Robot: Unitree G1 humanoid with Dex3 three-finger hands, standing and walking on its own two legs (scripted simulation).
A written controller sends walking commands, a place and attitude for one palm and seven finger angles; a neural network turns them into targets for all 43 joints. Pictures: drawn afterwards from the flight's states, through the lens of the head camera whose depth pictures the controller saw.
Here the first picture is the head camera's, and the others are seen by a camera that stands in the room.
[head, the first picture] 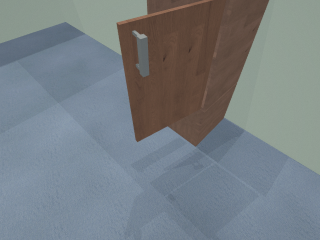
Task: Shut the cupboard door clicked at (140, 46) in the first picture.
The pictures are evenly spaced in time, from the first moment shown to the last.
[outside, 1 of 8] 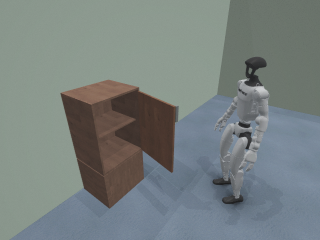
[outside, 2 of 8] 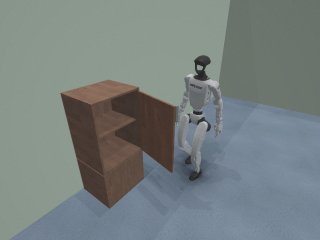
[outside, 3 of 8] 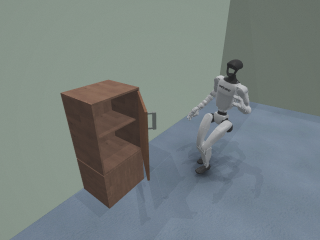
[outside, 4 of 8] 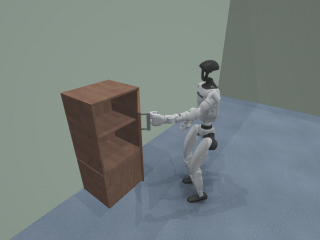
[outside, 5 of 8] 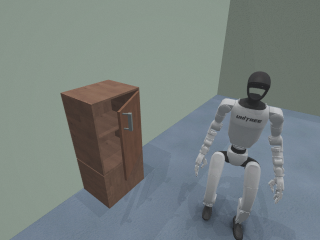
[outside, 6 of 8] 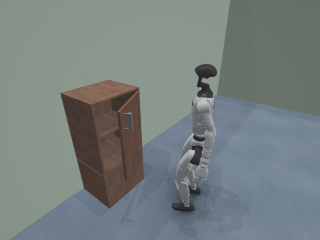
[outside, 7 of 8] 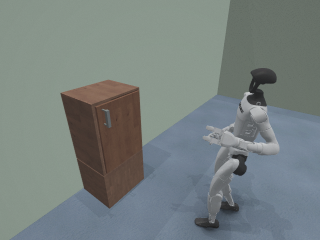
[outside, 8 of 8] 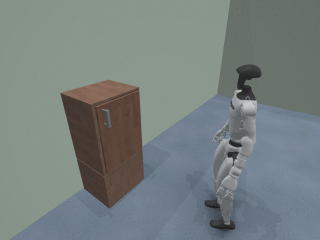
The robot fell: no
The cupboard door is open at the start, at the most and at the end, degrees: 77 77 0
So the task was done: yes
